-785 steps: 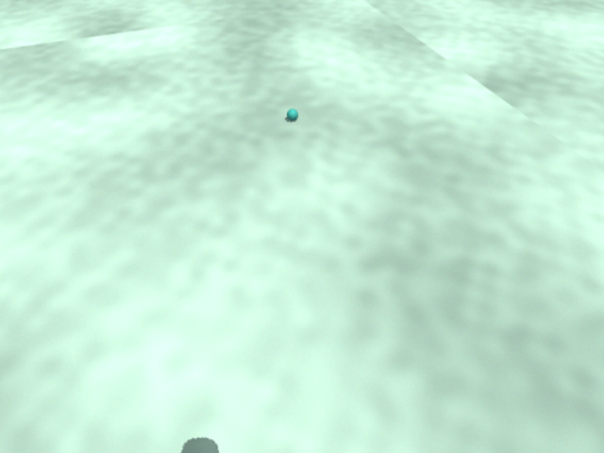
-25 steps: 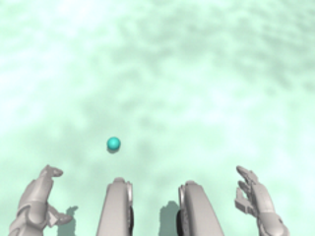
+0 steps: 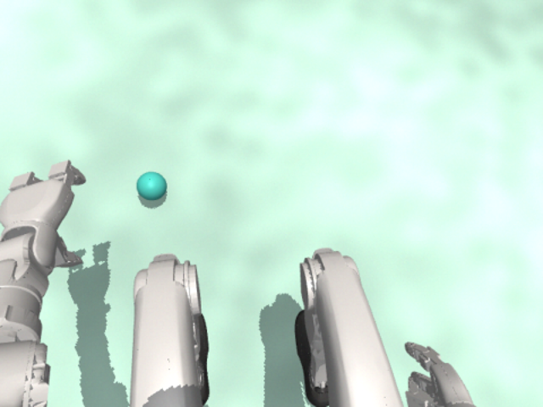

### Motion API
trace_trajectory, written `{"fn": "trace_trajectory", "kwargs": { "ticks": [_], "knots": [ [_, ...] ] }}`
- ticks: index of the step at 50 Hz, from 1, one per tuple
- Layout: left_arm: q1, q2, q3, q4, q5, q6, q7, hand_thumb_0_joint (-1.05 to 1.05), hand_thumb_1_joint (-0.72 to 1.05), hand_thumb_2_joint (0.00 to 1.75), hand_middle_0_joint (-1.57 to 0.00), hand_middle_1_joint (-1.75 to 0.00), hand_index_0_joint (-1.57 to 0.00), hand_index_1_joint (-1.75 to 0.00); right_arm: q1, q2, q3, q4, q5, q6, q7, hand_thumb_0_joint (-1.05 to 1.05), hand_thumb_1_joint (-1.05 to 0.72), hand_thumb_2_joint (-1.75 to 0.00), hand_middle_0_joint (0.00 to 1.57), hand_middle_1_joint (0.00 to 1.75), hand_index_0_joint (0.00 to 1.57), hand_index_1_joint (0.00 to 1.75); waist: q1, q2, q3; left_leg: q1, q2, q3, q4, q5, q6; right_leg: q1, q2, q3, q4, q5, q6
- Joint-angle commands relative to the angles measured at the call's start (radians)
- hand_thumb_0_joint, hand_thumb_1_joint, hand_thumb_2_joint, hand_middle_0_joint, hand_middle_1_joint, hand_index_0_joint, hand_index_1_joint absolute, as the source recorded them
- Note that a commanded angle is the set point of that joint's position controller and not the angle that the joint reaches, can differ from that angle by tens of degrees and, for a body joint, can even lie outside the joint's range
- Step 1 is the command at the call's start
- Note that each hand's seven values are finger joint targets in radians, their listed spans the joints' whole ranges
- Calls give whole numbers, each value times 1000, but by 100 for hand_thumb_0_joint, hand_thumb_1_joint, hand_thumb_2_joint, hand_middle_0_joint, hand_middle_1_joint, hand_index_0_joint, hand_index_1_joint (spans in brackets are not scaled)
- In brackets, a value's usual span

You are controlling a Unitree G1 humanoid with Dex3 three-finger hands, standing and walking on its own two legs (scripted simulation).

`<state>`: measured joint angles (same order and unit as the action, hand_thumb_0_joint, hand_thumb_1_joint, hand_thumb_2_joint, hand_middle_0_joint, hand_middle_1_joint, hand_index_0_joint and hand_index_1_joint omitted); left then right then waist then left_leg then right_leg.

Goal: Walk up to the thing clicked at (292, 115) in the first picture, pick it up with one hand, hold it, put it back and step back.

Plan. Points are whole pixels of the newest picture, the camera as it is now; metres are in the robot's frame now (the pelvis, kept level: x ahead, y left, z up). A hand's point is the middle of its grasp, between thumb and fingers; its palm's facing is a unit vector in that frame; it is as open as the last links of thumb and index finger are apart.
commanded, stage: rise first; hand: left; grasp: from above
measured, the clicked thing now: (151, 186) +0.53 +0.25 -0.38
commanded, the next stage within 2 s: none
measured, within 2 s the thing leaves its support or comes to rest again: neither
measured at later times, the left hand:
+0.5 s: hand (86, 202) +0.44 +0.32 -0.21, palm faces -0.45 -0.03 -0.89, open 14.2 cm
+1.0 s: hand (101, 194) +0.46 +0.31 -0.24, palm faces -0.44 -0.06 -0.89, open 14.3 cm
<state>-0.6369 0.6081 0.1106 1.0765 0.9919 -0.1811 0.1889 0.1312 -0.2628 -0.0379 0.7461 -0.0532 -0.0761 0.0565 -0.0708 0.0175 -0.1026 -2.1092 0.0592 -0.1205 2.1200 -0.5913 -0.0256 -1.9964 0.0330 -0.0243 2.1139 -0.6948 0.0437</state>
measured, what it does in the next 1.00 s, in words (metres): lowers itself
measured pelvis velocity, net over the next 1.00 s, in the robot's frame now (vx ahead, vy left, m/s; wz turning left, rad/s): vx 0.01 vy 0.00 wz -0.07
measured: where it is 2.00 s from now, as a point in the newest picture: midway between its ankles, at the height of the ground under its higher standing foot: (256, 374)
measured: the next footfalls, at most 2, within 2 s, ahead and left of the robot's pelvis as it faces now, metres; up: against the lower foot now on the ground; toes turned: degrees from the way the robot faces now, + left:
none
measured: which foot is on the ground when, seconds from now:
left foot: down 0.00-1.00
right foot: down 0.00-1.00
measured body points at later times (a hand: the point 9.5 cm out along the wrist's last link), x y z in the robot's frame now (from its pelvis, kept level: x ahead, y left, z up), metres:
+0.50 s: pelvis +0.00 +0.01 -0.05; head +0.23 +0.07 +0.33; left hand +0.46 +0.31 -0.16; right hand +0.07 -0.27 -0.17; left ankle +0.11 +0.14 -0.38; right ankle +0.09 -0.13 -0.37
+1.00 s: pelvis +0.01 +0.00 -0.07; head +0.26 +0.05 +0.30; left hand +0.48 +0.31 -0.19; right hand +0.07 -0.28 -0.19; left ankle +0.11 +0.14 -0.38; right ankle +0.09 -0.13 -0.38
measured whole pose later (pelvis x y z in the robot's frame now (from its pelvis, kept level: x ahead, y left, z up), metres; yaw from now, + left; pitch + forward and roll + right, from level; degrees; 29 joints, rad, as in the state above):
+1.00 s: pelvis +0.01 +0.00 -0.07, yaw -4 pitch +34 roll -8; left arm -0.90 0.77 0.14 1.39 1.25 -0.23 0.40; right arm 0.10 -0.26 0.04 0.77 -0.16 -0.03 0.11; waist -0.19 -0.03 -0.02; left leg -2.33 0.06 -0.19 2.37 -0.64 -0.04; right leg -2.19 0.07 -0.06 2.33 -0.73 0.06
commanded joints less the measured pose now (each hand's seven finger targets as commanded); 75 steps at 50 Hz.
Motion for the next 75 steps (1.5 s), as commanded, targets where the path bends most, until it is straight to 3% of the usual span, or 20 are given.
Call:
{"fn": "trace_trajectory", "kwargs": {
  "ticks": [1,5,10,15,17,21,24,25,27,29,31,38,44,47,48,55,58,60,64,75],
  "knots": [
    [-340,318,52,-111,60,-39,73,0,-57,104,-6,-103,-5,-103,130,-202,-66,-58,-5,3,-7,0,-88,-90,20,30,20,30,-20,133,-635,484,-35,89,-185,-35,45,187,14,-77,-264,38,-78],
    [-355,338,49,4,117,-45,109,0,-58,105,-7,-99,-5,-100,141,-210,-54,-41,-17,18,1,0,-89,-90,20,30,20,30,-37,138,-583,446,-37,72,-165,-65,45,127,13,-98,-219,29,-80],
    [-436,353,27,46,181,-44,143,0,-57,103,-6,-100,-6,-100,146,-222,-44,-23,-33,27,10,0,-90,-90,20,30,20,30,-52,200,-582,455,-35,66,-141,-50,40,72,10,-110,-175,54,-82],
    [-485,356,15,80,218,-46,169,0,-57,103,-6,-100,-5,-100,155,-228,-39,-9,-47,32,19,0,-90,-90,20,30,20,30,-68,246,-605,481,-29,52,-120,-18,34,30,10,-125,-125,94,-82],
    [-502,388,31,89,234,-48,182,0,-57,103,-6,-100,-5,-100,157,-227,-37,-8,-52,35,21,0,-90,-90,20,30,20,30,-69,231,-626,462,-31,61,-95,0,38,40,16,-123,-128,108,-83],
    [-508,363,14,123,258,-54,201,0,-56,101,-6,-101,-6,-101,162,-222,-30,1,-63,38,26,0,-90,-90,20,30,20,30,-85,234,-619,448,-30,60,-68,30,40,29,19,-129,-101,137,-80],
    [-519,391,40,131,256,-54,215,0,-55,100,-6,-102,-6,-101,168,-227,-31,1,-70,41,30,0,-90,-90,20,30,20,30,-87,230,-634,444,-26,61,-51,52,41,38,20,-129,-92,159,-76],
    [-508,378,36,141,252,-50,218,0,-57,101,-6,-101,-6,-101,162,-215,-25,1,-71,40,31,0,-91,-90,20,30,20,30,-82,227,-628,444,-26,66,-46,58,42,45,21,-125,-95,166,-77],
    [-524,372,29,164,255,-47,223,0,-57,101,-6,-102,-6,-102,168,-217,-21,3,-77,39,35,0,-91,-90,20,30,20,30,-102,215,-617,415,-25,71,-26,66,47,53,25,-127,-97,178,-74],
    [-522,395,49,165,253,-45,229,0,-57,102,-6,-101,-6,-101,174,-220,-20,8,-79,39,35,0,-91,-90,20,30,20,30,-90,223,-629,420,-25,70,-22,67,45,52,23,-125,-90,175,-74],
    [-551,387,37,155,251,-48,231,0,-58,102,-6,-101,-5,-101,173,-218,-13,5,-84,37,37,0,-91,-90,20,30,20,30,-106,237,-631,409,-23,66,-11,68,45,51,26,-131,-77,180,-73],
    [-542,426,69,172,246,-53,240,0,-57,102,-6,-100,-6,-101,171,-217,-4,8,-92,41,41,0,-90,-90,20,30,20,30,-105,218,-636,374,-22,73,25,81,49,72,32,-128,-68,194,-70],
    [-523,431,69,198,246,-47,242,0,-58,102,-6,-101,-6,-101,171,-217,5,11,-101,42,46,0,-91,-90,20,30,20,30,-111,195,-617,322,-20,79,57,93,55,116,35,-122,-71,219,-61],
    [-535,450,83,164,234,-47,243,0,-56,101,-6,-101,-6,-101,175,-227,3,11,-101,43,47,0,-90,-90,20,30,20,30,-102,206,-654,340,-17,74,61,110,52,119,37,-124,-59,234,-62],
    [-523,443,73,173,240,-44,240,0,-61,109,-7,-97,-3,-101,174,-224,2,8,-102,43,48,0,-91,-90,20,30,20,30,-105,215,-642,347,-17,72,60,109,50,116,38,-126,-54,233,-64],
    [-543,425,50,191,245,-47,239,0,-60,104,-7,-100,-5,-101,166,-229,8,8,-101,49,50,0,-91,-90,20,30,20,30,-123,238,-617,342,-16,61,63,86,47,71,42,-140,-42,212,-70],
    [-545,431,62,183,243,-45,250,0,-59,103,-7,-100,-6,-101,167,-234,9,10,-103,50,51,0,-91,-90,20,30,20,30,-120,247,-623,349,-16,63,70,105,45,75,40,-141,-31,233,-68],
    [-560,419,49,187,243,-44,253,0,-59,104,-7,-100,-5,-101,169,-235,15,11,-102,49,51,0,-91,-90,20,30,20,30,-121,255,-613,341,-19,62,64,94,44,57,40,-143,-25,222,-71],
    [-570,427,45,216,260,-38,255,0,-60,105,-7,-99,-5,-101,164,-241,21,8,-103,52,52,0,-91,-90,20,30,20,30,-133,271,-609,355,-19,52,60,86,40,39,43,-154,-14,213,-75],
    [-606,435,37,245,253,-33,258,0,-59,103,-7,-100,-6,-102,173,-254,38,0,-110,40,58,0,-91,-90,20,30,20,30,-157,276,-577,338,-19,43,68,72,41,26,40,-162,-2,205,-72]
  ]
}}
